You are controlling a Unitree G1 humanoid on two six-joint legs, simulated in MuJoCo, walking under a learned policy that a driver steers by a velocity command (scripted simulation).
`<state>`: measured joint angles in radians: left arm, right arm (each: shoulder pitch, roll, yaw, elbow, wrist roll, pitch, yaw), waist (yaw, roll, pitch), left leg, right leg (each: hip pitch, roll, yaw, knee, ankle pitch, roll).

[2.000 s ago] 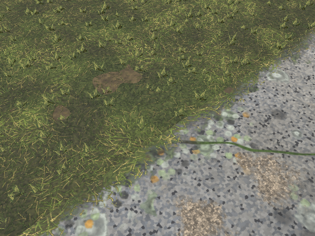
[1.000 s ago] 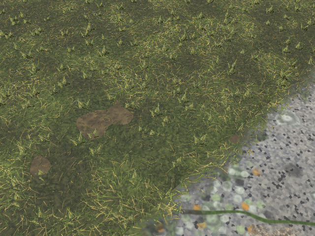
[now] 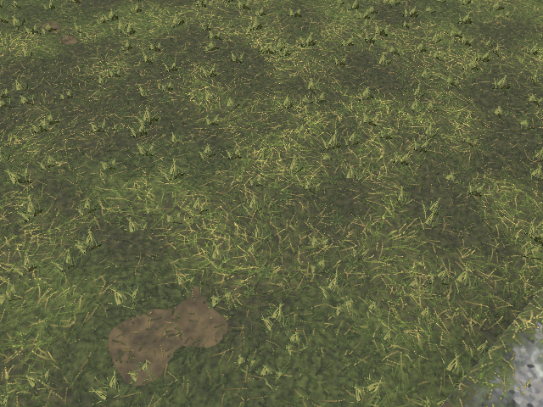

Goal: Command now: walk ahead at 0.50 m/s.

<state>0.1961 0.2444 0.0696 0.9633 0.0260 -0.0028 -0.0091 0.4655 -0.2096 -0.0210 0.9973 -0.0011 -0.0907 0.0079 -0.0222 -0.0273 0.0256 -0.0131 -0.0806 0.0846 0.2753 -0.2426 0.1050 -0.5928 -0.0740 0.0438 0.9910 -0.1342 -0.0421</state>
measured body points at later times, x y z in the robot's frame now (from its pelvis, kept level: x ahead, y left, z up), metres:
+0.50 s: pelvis +0.24 -0.07 -0.04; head +0.27 -0.07 +0.41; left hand +0.27 +0.19 -0.18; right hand +0.31 -0.34 -0.18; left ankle +0.19 +0.03 -0.69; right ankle +0.26 -0.19 -0.75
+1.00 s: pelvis +0.53 +0.00 -0.20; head +0.57 +0.03 +0.25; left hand +0.62 +0.26 -0.32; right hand +0.57 -0.24 -0.34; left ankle +0.46 +0.03 -0.93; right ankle +0.69 -0.10 -0.87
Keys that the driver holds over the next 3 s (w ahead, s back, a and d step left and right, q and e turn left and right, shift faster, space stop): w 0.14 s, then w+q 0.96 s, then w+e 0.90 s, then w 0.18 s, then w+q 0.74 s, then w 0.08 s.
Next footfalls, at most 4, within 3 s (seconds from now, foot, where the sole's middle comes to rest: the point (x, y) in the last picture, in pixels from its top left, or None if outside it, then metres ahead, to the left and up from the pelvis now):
0.32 right None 0.30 -0.19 -0.78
0.76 left None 0.50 0.04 -0.96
1.16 right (268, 334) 0.82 -0.01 -0.96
1.62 left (185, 312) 0.90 0.25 -0.96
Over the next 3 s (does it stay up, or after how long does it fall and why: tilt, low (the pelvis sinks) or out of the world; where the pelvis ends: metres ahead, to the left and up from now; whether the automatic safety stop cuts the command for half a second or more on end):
stays up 1.50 0.21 -0.18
